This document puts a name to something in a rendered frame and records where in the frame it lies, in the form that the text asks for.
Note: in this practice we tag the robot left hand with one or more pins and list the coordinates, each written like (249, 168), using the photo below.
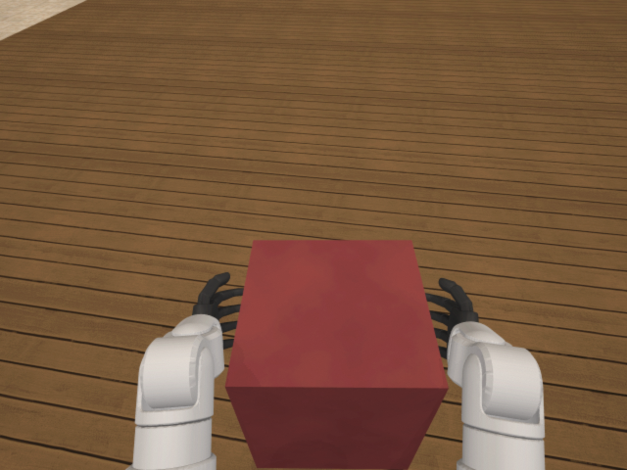
(209, 299)

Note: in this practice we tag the carton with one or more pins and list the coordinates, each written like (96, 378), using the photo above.
(335, 362)

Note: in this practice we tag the robot right forearm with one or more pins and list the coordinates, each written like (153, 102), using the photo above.
(502, 402)

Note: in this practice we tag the robot left forearm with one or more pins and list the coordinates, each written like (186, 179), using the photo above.
(175, 397)

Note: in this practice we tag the robot right hand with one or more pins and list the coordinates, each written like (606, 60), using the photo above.
(461, 310)

